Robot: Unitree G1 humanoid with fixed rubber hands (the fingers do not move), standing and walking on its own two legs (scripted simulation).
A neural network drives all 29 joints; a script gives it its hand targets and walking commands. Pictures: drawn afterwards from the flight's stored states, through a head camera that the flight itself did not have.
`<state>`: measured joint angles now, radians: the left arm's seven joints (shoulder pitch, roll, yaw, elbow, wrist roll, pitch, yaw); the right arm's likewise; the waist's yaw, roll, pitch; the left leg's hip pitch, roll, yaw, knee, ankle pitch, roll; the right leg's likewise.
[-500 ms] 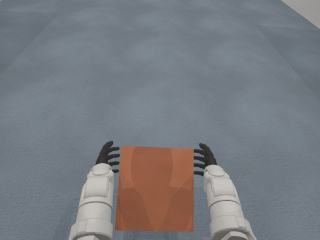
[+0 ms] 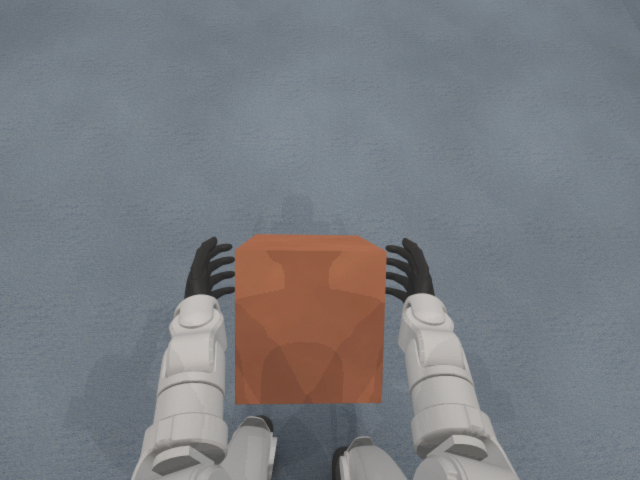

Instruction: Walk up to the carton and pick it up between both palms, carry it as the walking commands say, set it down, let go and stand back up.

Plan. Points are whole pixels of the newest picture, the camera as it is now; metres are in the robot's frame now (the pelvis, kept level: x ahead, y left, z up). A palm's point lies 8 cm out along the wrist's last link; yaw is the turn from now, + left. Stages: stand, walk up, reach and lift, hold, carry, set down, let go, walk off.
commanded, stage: set down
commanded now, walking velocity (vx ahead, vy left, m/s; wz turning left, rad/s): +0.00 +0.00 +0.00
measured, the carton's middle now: (308, 303) +0.38 +0.03 -0.18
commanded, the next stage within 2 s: none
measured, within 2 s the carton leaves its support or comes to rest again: neither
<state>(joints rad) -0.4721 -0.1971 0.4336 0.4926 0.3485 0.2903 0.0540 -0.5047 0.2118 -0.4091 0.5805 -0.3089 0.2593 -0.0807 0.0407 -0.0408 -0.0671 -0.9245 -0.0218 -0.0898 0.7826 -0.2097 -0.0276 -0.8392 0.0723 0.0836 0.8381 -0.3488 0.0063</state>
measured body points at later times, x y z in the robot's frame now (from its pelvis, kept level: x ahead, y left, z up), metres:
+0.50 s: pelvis -0.02 +0.01 -0.08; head +0.17 +0.03 +0.33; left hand +0.38 +0.17 -0.15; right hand +0.40 -0.11 -0.14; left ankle +0.09 +0.13 -0.69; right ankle +0.02 -0.12 -0.69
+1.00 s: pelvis -0.03 +0.00 -0.15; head +0.20 +0.02 +0.24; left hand +0.41 +0.17 -0.24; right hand +0.43 -0.11 -0.23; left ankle +0.08 +0.13 -0.69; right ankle +0.02 -0.12 -0.69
